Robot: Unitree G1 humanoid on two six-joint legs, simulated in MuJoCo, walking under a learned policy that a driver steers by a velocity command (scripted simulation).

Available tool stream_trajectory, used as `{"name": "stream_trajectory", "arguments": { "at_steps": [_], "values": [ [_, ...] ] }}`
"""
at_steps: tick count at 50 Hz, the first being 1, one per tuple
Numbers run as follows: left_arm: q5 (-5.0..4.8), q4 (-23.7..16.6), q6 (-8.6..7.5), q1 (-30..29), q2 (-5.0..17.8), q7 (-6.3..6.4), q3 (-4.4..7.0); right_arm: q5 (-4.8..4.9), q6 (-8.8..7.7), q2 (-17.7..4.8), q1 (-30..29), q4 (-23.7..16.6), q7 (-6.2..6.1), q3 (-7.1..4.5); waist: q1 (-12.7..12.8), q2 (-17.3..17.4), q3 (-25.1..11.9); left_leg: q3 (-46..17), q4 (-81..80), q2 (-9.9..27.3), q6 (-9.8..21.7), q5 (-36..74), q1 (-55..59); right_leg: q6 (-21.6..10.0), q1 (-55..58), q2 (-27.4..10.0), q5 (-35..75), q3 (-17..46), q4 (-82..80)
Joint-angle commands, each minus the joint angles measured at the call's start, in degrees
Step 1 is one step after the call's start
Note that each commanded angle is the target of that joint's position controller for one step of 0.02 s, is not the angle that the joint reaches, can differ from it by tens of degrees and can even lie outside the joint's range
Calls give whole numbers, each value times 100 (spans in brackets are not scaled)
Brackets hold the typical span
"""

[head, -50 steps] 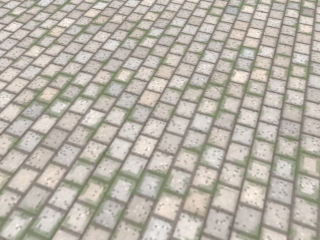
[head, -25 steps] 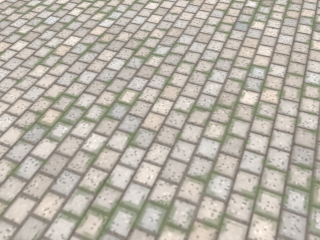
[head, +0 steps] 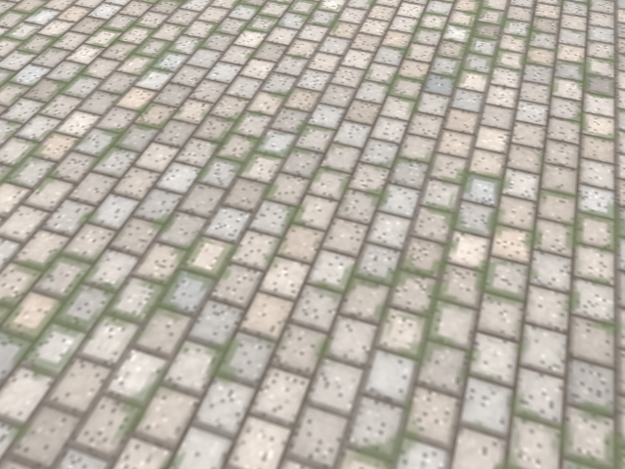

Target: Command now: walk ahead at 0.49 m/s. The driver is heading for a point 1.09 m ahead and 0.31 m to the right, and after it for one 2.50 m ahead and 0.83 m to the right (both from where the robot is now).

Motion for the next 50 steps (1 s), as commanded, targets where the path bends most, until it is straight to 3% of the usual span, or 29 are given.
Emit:
{"name": "stream_trajectory", "arguments": {
  "at_steps": [1, 6, 9, 11, 13, 14, 15, 16, 17, 18, 19, 20, 21, 22, 23, 25, 28, 32, 38, 41, 42, 43, 44, 45, 46, 47, 48, 49, 50],
  "values": [
    [72, -249, 23, 195, 265, 42, 79, 5, -101, -745, -216, -303, -113, -116, 265, 439, 315, -1181, -1174, 1592, 972, 474, -594, 155, -147, -242, 905, 3, -790],
    [0, -547, -47, -921, 162, -58, 29, 115, -11, -940, 366, -165, -208, -153, -145, 454, 334, -908, -1063, 1544, 702, 484, 69, 215, 57, 68, 1786, -253, -2704],
    [-49, -728, -73, -1379, 200, -165, 9, 150, 62, -958, 643, -40, -214, -169, -293, 498, 461, -978, -820, 1766, 676, 381, 653, 166, -12, 155, 1499, -257, -3215],
    [-57, -831, -119, -1479, 281, -242, 21, 150, 122, -988, 687, 1, -229, -195, -252, 534, 472, -1063, -569, 1947, 612, 469, 1014, 25, 44, 210, 1066, -253, -3466],
    [-53, -790, -169, -1112, 445, -280, 90, 152, 183, -1076, 548, -18, -239, -228, 22, 650, 274, -1065, -106, 1997, 496, 1237, 1146, -146, 703, 388, 657, -392, -3694],
    [-42, -619, -184, -503, 619, -270, 195, 134, 214, -1050, 421, -54, -239, -212, 368, 640, -74, -869, 618, 1782, 375, 2209, 1070, -277, 1554, 586, 590, -554, -3824],
    [-29, -304, -197, 603, 971, -230, 356, 65, 222, -860, 366, -132, -235, -135, 809, 468, -797, -569, 1970, 1427, 194, 2436, 480, -519, 3089, 406, 732, -331, -3715],
    [92, -151, -175, 1544, 1640, -198, 515, -1, 134, -331, 803, -294, -201, 40, 853, -694, -1787, -117, 4309, 682, -203, 607, -1603, -1279, 5445, -1086, 529, 1817, -3790],
    [67, -62, -142, 1745, 1440, -229, 461, 104, -22, -148, 1024, -212, -164, 112, 792, -1511, -2306, -696, 5565, 149, -300, -2385, -2950, -1788, 6218, -1690, -161, 3898, -4729],
    [34, -136, -155, 1333, 997, -235, 319, 241, -127, -817, 569, -294, -141, -53, 772, -951, -1572, -1083, 6088, 547, -168, -2190, -3500, -1478, 5629, -1491, -371, 3374, -4832],
    [30, -275, -143, 785, 758, -225, 240, 291, -164, -945, 91, -443, -143, -88, 628, -575, -984, -923, 5992, 865, -92, -1647, -3526, -1249, 4803, -1277, -9, 2459, -4900],
    [50, -346, -136, 334, 596, -251, 177, 226, -139, -871, -136, -477, -178, -102, 438, -132, -573, -794, 5625, 1100, -123, -1182, -3274, -1136, 3968, -1014, 483, 1820, -5120],
    [77, -368, -150, 120, 441, -275, 131, 148, -64, -818, -153, -477, -209, -147, 258, -130, -356, -803, 5238, 1280, -147, -884, -2963, -1028, 3437, -778, 745, 1373, -5325],
    [103, -322, -153, 80, 373, -299, 111, 132, 23, -678, -39, -450, -213, -144, 130, -213, -264, -785, 5054, 1341, -179, -709, -2666, -991, 3102, -637, 865, 1111, -5502],
    [101, -251, -169, 168, 393, -308, 121, 124, 91, -541, 61, -414, -220, -133, 73, -215, -220, -728, 4941, 1340, -217, -611, -2537, -1032, 2929, -561, 1116, 922, -5612],
    [102, -114, -190, 374, 555, -273, 165, 103, 163, -503, -60, -481, -239, -151, 17, -131, -67, -687, 4622, 1365, -302, -304, -2745, -1100, 2861, -524, 1608, 622, -5747],
    [93, 26, -139, 665, 650, -172, 188, 56, 168, -495, -736, -717, -242, -176, 149, -65, 103, -664, 3693, 1376, -415, 453, -3245, -1065, 3083, -504, 1872, 379, -5841],
    [41, 161, -90, 968, 726, -91, 189, 84, 121, -376, -1556, -939, -178, -136, 388, -110, 273, -473, 2348, 1192, -417, 1346, -3021, -896, 3191, -353, 1542, 49, -5954],
    [-20, 464, 37, 1406, 796, -36, 242, 152, 40, -420, -2372, -1272, -5, -102, 564, -131, 557, -435, 1479, 1042, -233, 931, -3173, -840, 4186, -740, 1562, 89, -5599],
    [-27, 456, 109, 1205, 921, -9, 295, 153, -16, -629, -1984, -1234, 52, -186, 246, -286, 256, -220, 1273, 780, -15, 340, -2267, -692, 4374, -794, 2866, 34, -4991],
    [-19, 428, 140, 1070, 929, -8, 293, 141, -22, -786, -1398, -1066, 34, -284, -89, -323, -102, -32, 1192, 563, 101, 318, -1387, -590, 4262, -625, 3806, -122, -4321],
    [15, 378, 157, 1034, 769, -18, 228, 126, -23, -1078, -371, -754, -13, -437, -522, -196, -715, -148, 1253, 618, 285, 466, 153, -425, 3621, -295, 3859, -275, -3109],
    [136, 221, 137, 1137, 543, -26, 118, 45, -4, -1584, 689, -582, -90, -557, -766, 707, -1645, -1699, 1286, 1934, 658, 455, 2000, -218, 2220, 196, 1676, -523, -1092],
    [6, 294, 3, 1887, -233, -91, -76, -4, 4, -1696, 786, -520, -42, -546, -336, 2101, -2325, -4327, 403, 3001, 1457, -587, 3467, 13, 204, 1152, -2158, -2, 561],
    [-164, 342, -102, 1432, 511, -95, 96, 52, -17, -1144, 570, -570, -48, -415, -519, 1313, -1806, -4137, 136, 2804, 1152, -1031, 2979, -85, -334, 831, -2094, 636, 1153],
    [-251, 163, -143, 911, 766, -84, 182, 76, -39, -907, 78, -656, -73, -344, -409, 1027, -1018, -3153, 31, 2652, 848, -750, 2125, -166, -546, 548, -1510, 494, 1104],
    [-215, 125, -120, 673, 717, -29, 195, 55, -62, -755, -398, -725, -64, -286, -180, 527, -649, -2476, -167, 2445, 681, -260, 1260, -140, -228, 237, -950, 367, 825],
    [-140, 129, -56, 597, 639, 11, 244, 24, -84, -579, -656, -726, -49, -248, -22, 509, -340, -1928, -388, 2216, 564, 11, 655, -119, 14, 75, -625, 342, 507],
    [-132, 163, 34, 773, 506, 2, 257, -41, -101, -478, -738, -678, -46, -220, 146, 709, -278, -1535, -568, 2073, 480, 151, 299, -123, 361, -55, -395, 383, 347]
  ]
}}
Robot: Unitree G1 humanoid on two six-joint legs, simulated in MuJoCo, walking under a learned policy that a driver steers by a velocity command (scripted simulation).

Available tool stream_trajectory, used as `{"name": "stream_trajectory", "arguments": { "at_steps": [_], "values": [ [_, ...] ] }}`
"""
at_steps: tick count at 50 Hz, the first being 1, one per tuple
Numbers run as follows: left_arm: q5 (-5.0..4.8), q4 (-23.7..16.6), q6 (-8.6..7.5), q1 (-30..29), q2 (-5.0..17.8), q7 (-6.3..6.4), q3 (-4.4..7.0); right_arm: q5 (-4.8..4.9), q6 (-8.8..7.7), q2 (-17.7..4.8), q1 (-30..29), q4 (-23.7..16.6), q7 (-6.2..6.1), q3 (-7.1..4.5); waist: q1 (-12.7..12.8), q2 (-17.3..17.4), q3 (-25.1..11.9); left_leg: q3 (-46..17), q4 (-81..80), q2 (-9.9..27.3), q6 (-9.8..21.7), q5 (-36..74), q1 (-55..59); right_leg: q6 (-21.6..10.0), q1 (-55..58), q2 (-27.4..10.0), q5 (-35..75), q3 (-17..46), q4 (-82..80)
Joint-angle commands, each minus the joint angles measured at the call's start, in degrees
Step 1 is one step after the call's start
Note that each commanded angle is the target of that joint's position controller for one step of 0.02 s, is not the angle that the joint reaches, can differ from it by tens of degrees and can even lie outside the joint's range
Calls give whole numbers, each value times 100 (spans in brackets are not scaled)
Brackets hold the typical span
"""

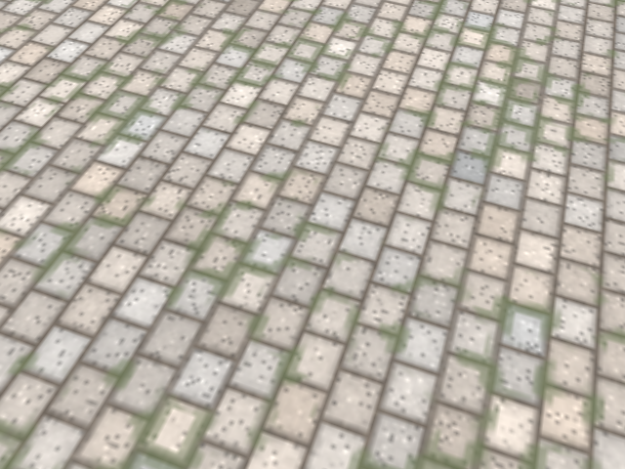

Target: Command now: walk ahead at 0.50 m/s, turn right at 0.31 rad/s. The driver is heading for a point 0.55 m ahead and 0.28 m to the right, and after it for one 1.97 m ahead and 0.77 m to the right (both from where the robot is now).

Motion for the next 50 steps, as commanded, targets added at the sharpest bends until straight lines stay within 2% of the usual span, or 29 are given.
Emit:
{"name": "stream_trajectory", "arguments": {
  "at_steps": [1, 2, 5, 8, 11, 14, 17, 20, 21, 22, 23, 24, 25, 26, 27, 28, 29, 31, 33, 37, 39, 42, 44, 45, 46, 47, 48, 49, 50],
  "values": [
    [-13, -271, 64, 231, 336, 34, 166, -84, -98, -373, 237, -69, -12, -86, -13, 706, -358, -1458, -1761, 1539, 678, 470, 1103, -47, -1008, -633, 677, 346, 57],
    [-22, -272, 129, 257, 245, 32, 169, -86, -115, -419, 297, -2, -29, -103, 30, 669, -265, -1196, -1848, 1506, 700, 715, 990, -39, -1041, -642, 764, 326, 6],
    [22, -467, 223, -153, 259, 42, 214, -112, -121, -630, 450, 118, -126, -169, 21, 495, -9, -684, -2001, 1525, 719, 1194, 1053, 35, -1649, -640, 1401, 451, -401],
    [57, -636, 194, -561, 247, -14, 229, -120, -77, -679, 567, 177, -221, -176, -53, 460, 97, -248, -2038, 1470, 627, 1440, 1309, 99, -1960, -552, 2151, 422, -1215],
    [90, -847, 171, -1116, 156, -120, 174, -82, -30, -767, 693, 205, -287, -183, -226, 400, 237, 155, -2081, 1445, 517, 1521, 1514, 86, -1896, -503, 2640, 26, -2088],
    [96, -1139, 169, -1685, 57, -232, 107, -34, 68, -846, 1059, 323, -324, -212, -443, 321, 427, 356, -1921, 1634, 511, 1793, 2152, 12, -2170, -474, 2504, -248, -2611],
    [71, -1429, 177, -1998, 56, -353, 90, 26, 202, -946, 1175, 353, -332, -256, -463, 371, 486, 552, -1515, 1811, 476, 2507, 2708, -117, -2213, -349, 1905, -580, -2912],
    [57, -1534, 213, -1558, 338, -420, 226, 83, 296, -1202, 899, 222, -382, -327, -23, 747, 3, 810, -408, 1803, 306, 5160, 2749, -423, -995, 192, 1078, -1109, -2956],
    [34, -1440, 224, -975, 555, -416, 340, 94, 332, -1286, 782, 179, -394, -348, 327, 824, -326, 848, 446, 1749, 236, 5684, 2607, -586, -209, 412, 935, -1185, -3059],
    [34, -1215, 225, -48, 906, -351, 532, 130, 339, -1282, 628, 116, -392, -333, 836, 677, -800, 931, 1721, 1503, 43, 5185, 2034, -820, 1204, 604, 1377, -1065, -3615],
    [61, -1056, 276, 652, 1476, -206, 705, -7, 264, -1005, 704, -41, -370, -242, 950, -248, -1271, 900, 3625, 1115, -211, 2284, 410, -1185, 2896, -392, 1473, 564, -3765],
    [84, -1255, 198, 310, 1839, -207, 709, -36, 29, -250, 1108, -358, -255, -17, 246, -1328, -1911, -117, 5572, -236, -502, -2347, -1922, -2425, 4519, -1758, 910, 4104, -4679],
    [153, -1240, 155, 545, 1328, -232, 556, 195, -242, -769, 414, -498, -145, -115, 670, -603, -2065, -1163, 5793, 11, -313, -2194, -2559, -2237, 4560, -1757, 780, 4224, -5187],
    [162, -1242, 94, 301, 991, -225, 470, 337, -333, -847, 64, -628, -111, -133, 574, -387, -1323, -1113, 5460, 296, -143, -1720, -2806, -1927, 3941, -1543, 1101, 3237, -5128],
    [119, -1328, 52, -159, 778, -243, 403, 244, -338, -801, 66, -560, -149, -137, 237, 228, -813, -1089, 4839, 576, -128, -1301, -2483, -1665, 2966, -1244, 1683, 2469, -5148],
    [108, -1423, 37, -515, 578, -229, 333, 104, -268, -887, 112, -496, -193, -206, 43, 270, -612, -1047, 4318, 749, -186, -1093, -2056, -1479, 2259, -1010, 2134, 1939, -5207],
    [145, -1508, 35, -659, 517, -199, 291, 60, -170, -897, 234, -490, -189, -238, -119, 208, -523, -1059, 4085, 838, -253, -948, -1695, -1434, 1786, -871, 2343, 1725, -5338],
    [125, -1522, 15, -589, 702, -139, 323, -30, -32, -762, 233, -576, -204, -239, -216, 176, -426, -938, 3580, 816, -455, -753, -1490, -1463, 1293, -760, 2774, 1514, -5477],
    [126, -1507, 7, -393, 915, -58, 376, -87, 28, -659, -146, -740, -242, -208, -143, 95, -288, -840, 2869, 719, -625, -232, -1588, -1423, 1035, -628, 2979, 1263, -5547],
    [83, -1460, 72, -47, 941, 22, 386, -47, 4, -487, -1011, -1010, -205, -123, 198, -230, -158, -785, 1079, 354, -653, 1155, -1316, -1052, 864, -271, 2353, 1010, -5414],
    [86, -1408, 123, 87, 972, 33, 394, -27, -20, -523, -1307, -1159, -173, -119, 304, -357, -97, -704, 550, 119, -612, 1452, -1055, -881, 832, -228, 2738, 1056, -5155],
    [62, -1373, 253, 249, 916, 98, 393, -19, -61, -695, -1352, -1297, -112, -169, 298, -479, -293, -841, 106, -91, -493, 1286, -828, -684, 1307, -313, 3003, 1471, -4466],
    [82, -1507, 320, 47, 896, 167, 392, -28, -111, -851, -1058, -1253, -88, -226, 106, -611, -440, -918, -118, -130, -343, 955, -539, -562, 1594, -339, 3198, 1829, -3928],
    [74, -1624, 334, -195, 857, 182, 375, -68, -149, -914, -678, -1170, -99, -256, -149, -620, -590, -835, -466, -79, -221, 1328, -22, -401, 1558, -157, 3325, 1798, -3467],
    [119, -1791, 314, -326, 635, 172, 301, -185, -179, -1139, -134, -1113, -127, -308, -380, -402, -1149, -1159, -367, 492, 64, 2458, 1157, -160, 1144, 164, 2950, 1590, -2487],
    [267, -1902, 301, 101, 279, 164, 189, -278, -135, -1444, 447, -1103, -179, -341, -336, 749, -1949, -2300, 215, 1859, 570, 5113, 2915, 170, -71, 770, -180, 953, -770],
    [89, -1932, 279, 1204, 494, 109, 171, -177, -11, -1490, 715, -977, -134, -366, 41, 2266, -2907, -4315, 52, 3102, 1654, 4518, 3997, 355, -1202, 961, -2300, 797, 615],
    [17, -1710, 359, 1164, 1064, 105, 299, -77, 93, -1058, 280, -1223, -147, -279, -29, 1357, -2522, -4098, -221, 2818, 1518, 2935, 3424, 535, -1529, 480, -1733, 900, 1202],
    [18, -1825, 471, 427, 1243, 119, 362, -69, 197, -714, 3, -1331, -204, -174, -190, 912, -1736, -3119, -350, 2399, 1202, 2145, 2737, 653, -1781, 311, -1277, 541, 1273]
  ]
}}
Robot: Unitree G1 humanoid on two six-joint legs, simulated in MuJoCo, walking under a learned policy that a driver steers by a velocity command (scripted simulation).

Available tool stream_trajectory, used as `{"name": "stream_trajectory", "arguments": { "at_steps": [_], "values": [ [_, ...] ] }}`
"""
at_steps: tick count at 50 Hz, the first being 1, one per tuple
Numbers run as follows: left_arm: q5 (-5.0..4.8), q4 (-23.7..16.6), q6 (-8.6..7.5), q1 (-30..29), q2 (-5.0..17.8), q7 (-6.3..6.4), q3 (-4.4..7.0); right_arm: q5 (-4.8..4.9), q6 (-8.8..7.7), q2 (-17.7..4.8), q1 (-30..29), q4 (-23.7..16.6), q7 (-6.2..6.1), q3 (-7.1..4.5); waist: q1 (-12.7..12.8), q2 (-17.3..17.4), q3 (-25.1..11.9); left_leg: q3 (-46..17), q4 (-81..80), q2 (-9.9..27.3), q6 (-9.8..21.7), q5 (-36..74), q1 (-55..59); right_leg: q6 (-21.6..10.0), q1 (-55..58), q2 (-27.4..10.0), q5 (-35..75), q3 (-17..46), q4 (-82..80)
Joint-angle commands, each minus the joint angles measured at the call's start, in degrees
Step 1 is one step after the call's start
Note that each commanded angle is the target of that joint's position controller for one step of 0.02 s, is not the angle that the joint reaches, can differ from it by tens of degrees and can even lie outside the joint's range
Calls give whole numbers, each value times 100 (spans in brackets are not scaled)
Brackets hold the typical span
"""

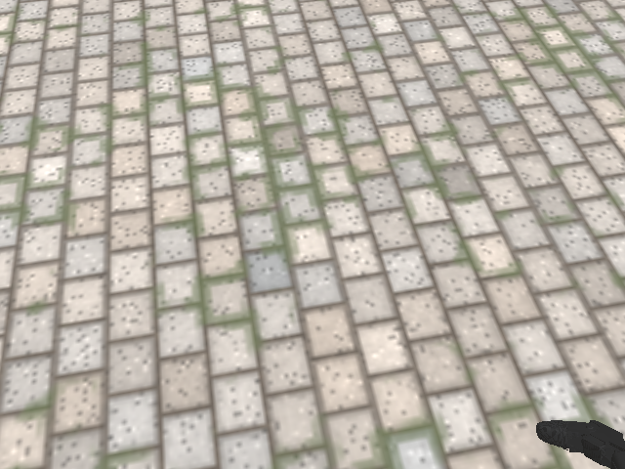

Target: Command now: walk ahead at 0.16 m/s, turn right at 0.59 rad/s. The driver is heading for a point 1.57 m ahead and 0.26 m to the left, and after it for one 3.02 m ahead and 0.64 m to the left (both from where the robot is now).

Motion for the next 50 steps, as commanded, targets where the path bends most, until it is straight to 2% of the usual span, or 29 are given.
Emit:
{"name": "stream_trajectory", "arguments": {
  "at_steps": [1, 2, 3, 5, 6, 9, 13, 15, 16, 17, 18, 19, 20, 21, 23, 26, 28, 29, 30, 31, 32, 33, 34, 37, 43, 50],
  "values": [
    [-35, -438, 164, 236, 950, 40, 228, 34, 224, -531, 551, -351, -101, -128, -431, 552, -1329, -2006, -831, 2142, 1255, 1248, 2768, 385, -1971, -706, 261, -324, 1580],
    [-5, -515, 257, 104, 881, 73, 244, 22, 278, -545, 359, -322, -114, -120, -318, 606, -933, -1648, -1030, 1913, 1181, 900, 2053, 384, -1787, -871, 445, -391, 1278],
    [-13, -538, 324, 172, 672, 70, 202, -26, 305, -677, 277, -279, -122, -155, -219, 760, -692, -1193, -1282, 1671, 1109, 757, 1422, 363, -1386, -897, 612, -584, 993],
    [2, -621, 328, 171, 361, 82, 119, -53, 290, -792, 282, -210, -129, -207, -217, 923, -673, -777, -1472, 1572, 1216, 1110, 1211, 345, -1096, -875, 783, -798, 375],
    [40, -663, 304, 101, 306, 82, 92, -34, 282, -836, 325, -166, -133, -224, -235, 881, -787, -707, -1456, 1652, 1311, 1474, 1308, 335, -1010, -899, 850, -805, 66],
    [96, -729, 259, -101, 259, 26, 21, 53, 349, -933, 257, -118, -138, -250, -270, 822, -1131, -492, -1408, 1795, 1383, 1700, 1476, 251, -502, -953, 1295, -841, -909],
    [112, -775, 290, -335, 358, -83, 11, 171, 474, -1029, 364, 17, -89, -244, -357, 939, -987, -432, -1371, 1779, 1244, 446, 1447, 81, 74, -815, 1552, -1039, -2074],
    [148, -669, 275, -145, 331, -132, 20, 246, 517, -957, 347, 109, -65, -189, -186, 898, -888, -335, -1053, 1630, 977, -102, 1235, -122, 791, -643, 2141, -1235, -3257],
    [187, -676, 268, -139, 411, -132, 38, 257, 517, -766, 571, 233, -48, -119, -180, 788, -824, -233, -834, 1447, 633, -509, 990, -276, 1224, -699, 2432, -1064, -3822],
    [254, -781, 265, -160, 771, -80, 89, 127, 491, -443, 780, 237, 0, -5, -370, -97, -912, 205, 36, 1007, 96, -1230, 561, -570, 1666, -1626, 3181, 114, -4276],
    [316, -931, 280, -624, 1015, -47, 80, 3, 450, -249, 921, 152, 16, 55, -701, -1268, -722, 566, 465, 410, -297, -2140, 144, -1258, 1178, -2471, 3285, 1026, -4462],
    [370, -934, 198, -655, 751, -73, 39, 6, 469, -675, 499, 128, -43, -39, -290, -1038, -632, 151, 1058, 496, -376, -2388, 401, -1504, 631, -2435, 2758, 1045, -4629],
    [400, -869, 103, -793, 598, -91, -22, 88, 500, -763, 476, 132, -56, -88, -384, -1002, -522, 25, 1300, 511, -363, -2310, 344, -1405, 593, -2253, 2683, 826, -4633],
    [367, -831, 25, -934, 566, -105, -33, 100, 542, -741, 593, 251, -86, -106, -435, -945, -499, -24, 1433, 524, -381, -2262, 339, -1257, 620, -2070, 2894, 581, -4554],
    [283, -752, -64, -1090, 466, -102, -78, 55, 599, -750, 797, 387, -110, -129, -508, -827, -559, -115, 1574, 571, -474, -2094, 528, -1163, 668, -1932, 4038, 262, -4298],
    [220, -607, -34, -1069, 342, -115, -109, 125, 573, -508, 821, 448, -80, -34, -483, -628, -773, -12, 833, 514, -522, -1738, 906, -1170, 981, -1797, 4859, 72, -3962],
    [155, -513, 12, -1091, 279, -117, -129, 111, 553, -465, 917, 530, -57, 8, -582, -550, -840, 60, -376, 457, -472, -491, 1501, -979, 993, -1630, 4482, -10, -3804],
    [158, -439, -1, -927, 236, -126, -136, 42, 552, -595, 929, 545, -49, 3, -524, -410, -893, -112, -568, 574, -403, 258, 1835, -753, 933, -1470, 3775, -20, -3798],
    [214, -377, -17, -824, 201, -136, -145, 6, 562, -814, 934, 513, -53, -18, -398, -134, -803, -331, -604, 827, -290, 927, 1972, -553, 767, -1227, 2956, -153, -3690],
    [256, -365, -27, -574, 230, -161, -117, 84, 577, -1142, 851, 624, -59, -111, -107, 520, -608, -206, -322, 803, -80, 437, 1760, -415, 640, -955, 2548, -391, -3823],
    [281, -316, -12, -809, 306, -143, -117, 118, 568, -857, 790, 623, -33, -73, -347, 506, -477, -210, -459, 706, 3, -311, 1362, -289, 842, -852, 2426, -545, -3700],
    [240, -317, 7, -978, 338, -123, -87, 75, 549, -705, 783, 668, -28, -25, -392, 453, -360, -226, -572, 676, -41, -586, 1221, -280, 859, -845, 2408, -588, -3620],
    [222, -310, 32, -1043, 258, -88, -93, 40, 523, -689, 742, 707, -45, -13, -383, 436, -352, -219, -617, 656, -99, -594, 1183, -301, 882, -876, 2518, -589, -3598],
    [226, -212, 85, -990, 200, -55, -79, 60, 454, -628, 842, 842, -88, 22, -415, 368, -352, -169, -580, 617, -160, -552, 1302, -316, 852, -874, 2671, -579, -3622],
    [200, 109, 49, -888, 170, -35, -43, 72, 470, -623, 887, 1046, -174, 47, -456, 169, -281, -150, -571, 571, -140, -700, 1373, -248, 796, -848, 2655, -624, -3674],
    [178, 542, 20, -725, 180, 11, -34, 86, 492, -555, 961, 1301, -210, 67, -461, 88, -215, -107, -591, 506, -124, -716, 1412, -198, 812, -836, 2665, -669, -3727]
  ]
}}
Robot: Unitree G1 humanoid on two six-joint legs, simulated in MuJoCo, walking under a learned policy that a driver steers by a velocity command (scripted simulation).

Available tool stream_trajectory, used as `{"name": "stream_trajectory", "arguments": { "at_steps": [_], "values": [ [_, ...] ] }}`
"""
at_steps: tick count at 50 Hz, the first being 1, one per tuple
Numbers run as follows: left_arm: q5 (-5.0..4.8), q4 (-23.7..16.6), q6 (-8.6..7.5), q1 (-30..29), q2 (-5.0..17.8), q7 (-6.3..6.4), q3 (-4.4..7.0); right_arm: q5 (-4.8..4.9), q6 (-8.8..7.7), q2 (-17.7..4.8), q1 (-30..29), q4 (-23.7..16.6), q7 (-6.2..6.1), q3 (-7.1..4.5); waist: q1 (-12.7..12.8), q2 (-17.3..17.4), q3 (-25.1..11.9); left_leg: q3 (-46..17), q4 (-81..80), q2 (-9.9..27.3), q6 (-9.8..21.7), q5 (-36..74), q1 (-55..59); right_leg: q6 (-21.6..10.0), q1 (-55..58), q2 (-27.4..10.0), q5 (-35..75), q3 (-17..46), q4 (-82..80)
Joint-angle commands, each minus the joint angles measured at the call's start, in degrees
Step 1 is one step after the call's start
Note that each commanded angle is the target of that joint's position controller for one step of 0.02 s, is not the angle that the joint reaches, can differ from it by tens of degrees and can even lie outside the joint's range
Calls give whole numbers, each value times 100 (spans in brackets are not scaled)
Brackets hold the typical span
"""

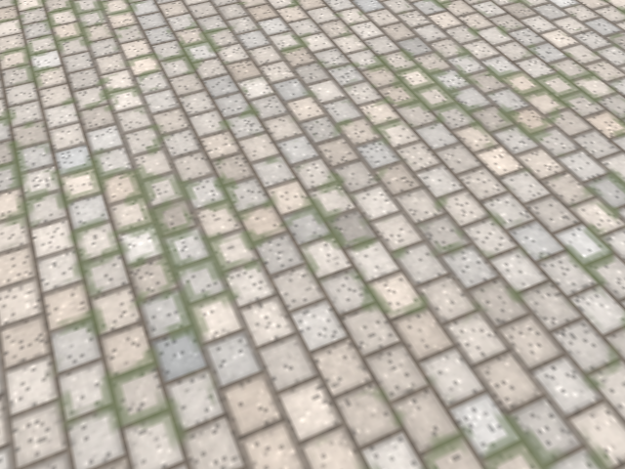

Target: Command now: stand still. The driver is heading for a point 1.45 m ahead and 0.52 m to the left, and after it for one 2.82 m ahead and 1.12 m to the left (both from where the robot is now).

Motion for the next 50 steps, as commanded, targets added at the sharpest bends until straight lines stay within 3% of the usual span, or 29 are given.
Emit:
{"name": "stream_trajectory", "arguments": {
  "at_steps": [1, 12, 13, 15, 16, 18, 21, 22, 24, 25, 26, 27, 28, 29, 31, 33, 35, 37, 39, 41, 42, 43, 44, 45, 46, 47, 48, 49, 50],
  "values": [
    [-11, -147, -86, -86, 563, 36, 117, 6, -45, -653, 11, -132, -35, -127, -26, -52, -151, -157, -587, 150, 138, 448, -217, -137, 198, -243, 813, 264, -509],
    [-38, 469, -93, 31, 510, 80, 70, 17, -25, -552, 206, 202, -80, -112, -5, -9, -56, -92, -640, 67, 130, 504, -189, -130, 202, -219, 768, 194, -592],
    [-45, 565, -83, 137, 486, 85, 65, 28, -16, -516, 340, 283, -88, -107, 0, -21, -177, -18, -635, -5, 155, -76, -153, -154, 241, -157, 108, 135, -622],
    [-118, 632, -63, 221, 641, 100, 126, 99, -3, -629, 352, 275, -118, -156, 46, -22, 148, 8, -483, -99, 344, -1748, -536, -328, -151, -82, -1993, 146, -616],
    [-134, 623, -95, 221, 654, 101, 130, 114, -36, -628, 323, 222, -126, -160, 57, -61, 393, -76, -453, -57, 433, -2228, -773, -435, -396, -177, -2572, 301, -712],
    [-189, 666, -240, 366, 664, 70, 145, 152, -190, -520, 355, 172, -99, -146, 99, -240, 583, -172, -221, 16, 523, -2159, -1058, -642, -412, -462, -2794, 734, -882],
    [-222, 806, -398, 774, 880, -13, 226, 174, -404, -273, 273, 78, 14, -122, 189, -827, 357, 191, 739, -185, 495, -1128, -1371, -1120, 128, -1261, -3020, 2025, -1514],
    [-219, 792, -417, 733, 915, -28, 232, 197, -448, -235, 301, 65, 51, -118, 131, -958, 352, 202, 882, -191, 572, -914, -1226, -1253, 19, -1477, -3022, 2374, -1719],
    [-235, 610, -425, 226, 877, -49, 199, 209, -506, -218, 684, 178, 89, -123, -209, -872, 448, 121, 271, -163, 813, -871, -268, -1123, -752, -1315, -2660, 2078, -1634],
    [-254, 428, -426, -300, 783, -62, 159, 214, -527, -278, 1260, 382, 93, -146, -530, -704, 482, -93, -337, -58, 913, -729, 500, -877, -1318, -971, -2133, 1492, -1168],
    [-273, 207, -488, -750, 436, -70, 66, 193, -559, -702, 1931, 612, 80, -267, -756, 262, 480, -1208, -968, 553, 1139, -1140, 1184, -432, -2090, -301, -1264, 414, 175],
    [-232, -11, -635, -875, 285, -82, 29, 213, -585, -1333, 2503, 753, 122, -438, -804, 1632, 344, -3133, -1726, 1659, 1636, -715, 2125, -117, -3114, 196, -875, -367, 1868],
    [-226, 6, -727, -902, 528, -100, 84, 103, -621, -1076, 2567, 735, 145, -356, -768, 1309, 343, -3746, -1720, 2065, 1853, 92, 2479, -145, -3882, 62, -1585, 29, 2994],
    [-269, 105, -776, -655, 524, -156, 87, 52, -655, -801, 2390, 655, 157, -281, -542, 831, 307, -3360, -1535, 1970, 1747, 623, 2663, -263, -4197, -173, -1344, 232, 3655],
    [-284, 154, -799, -653, 471, -226, 74, 76, -632, -662, 2069, 516, 202, -215, -353, 413, 321, -2465, -1602, 1749, 1476, 1448, 2645, -389, -4510, -499, -628, 122, 3827],
    [-234, 77, -769, -852, 363, -285, 65, 61, -525, -379, 1987, 468, 180, -111, -286, 467, 338, -1657, -1842, 1414, 1221, 2047, 2194, -335, -4069, -656, -133, -63, 3260],
    [-202, -61, -714, -1179, 156, -340, -20, 40, -445, -399, 1816, 346, 99, -84, -267, 504, 432, -1035, -2082, 1080, 1134, 2093, 1483, -167, -3397, -539, 477, -309, 2280],
    [-193, -265, -679, -1695, -2, -371, -119, 37, -442, -657, 1750, 253, 20, -126, -328, 567, 535, -608, -2365, 828, 1068, 1832, 633, -71, -2363, -295, 1182, -527, 1130],
    [-223, -399, -638, -1923, 173, -388, -112, 105, -482, -890, 1936, 311, -9, -203, -308, 730, 585, -607, -2595, 994, 1098, 1693, 505, -99, -1800, -196, 1485, -522, 624],
    [-249, -479, -622, -1988, 405, -402, -68, 176, -495, -890, 1950, 353, -10, -247, -193, 728, 641, -548, -2481, 1177, 1024, 2042, 911, -246, -1706, -197, 1555, -396, 215],
    [-240, -479, -628, -1880, 534, -405, -18, 173, -482, -907, 1914, 352, -4, -268, -68, 731, 530, -494, -2221, 1252, 953, 2750, 1176, -342, -1527, -145, 1494, -385, 99],
    [-226, -428, -632, -1613, 672, -401, 51, 157, -452, -955, 1866, 340, 0, -297, 119, 790, 270, -395, -1772, 1286, 870, 3825, 1407, -448, -1143, -35, 1367, -439, 105],
    [-226, -257, -621, -1003, 841, -380, 155, 125, -402, -967, 1810, 316, 3, -313, 447, 836, -160, -237, -1001, 1200, 764, 4806, 1452, -580, -377, 120, 1213, -536, 169],
    [-254, 38, -588, -70, 1041, -343, 286, 84, -351, -918, 1767, 261, 6, -296, 878, 793, -700, -87, 122, 980, 619, 5112, 1086, -736, 825, 185, 1142, -558, 150],
    [-193, 260, -552, 947, 1431, -282, 398, -17, -335, -726, 1785, 101, 17, -217, 1180, 157, -1422, 43, 1970, 679, 457, 3424, -280, -1076, 2563, -888, 737, 716, 247],
    [-111, 412, -542, 1344, 1781, -331, 423, 45, -460, 287, 2600, 59, 94, 37, 640, -1652, -2514, -236, 4111, -475, 151, -1151, -2091, -2088, 4055, -2349, -896, 3810, -815],
    [-151, 403, -564, 1095, 1237, -350, 276, 219, -630, -290, 2097, 55, 127, -101, 812, -1232, -2084, -917, 4885, -306, 304, -1468, -2723, -1896, 3590, -2187, -1533, 4434, -1590],
    [-174, 319, -610, 490, 982, -339, 195, 363, -724, -660, 1410, -204, 133, -213, 666, -978, -1041, -720, 5024, 0, 435, -1013, -3182, -1601, 2683, -2030, -1187, 3486, -1651],
    [-145, 201, -658, -39, 833, -347, 137, 334, -758, -710, 1082, -281, 85, -225, 456, -360, -665, -624, 4763, 325, 487, -414, -2886, -1456, 1718, -1838, -405, 2718, -1760]
  ]
}}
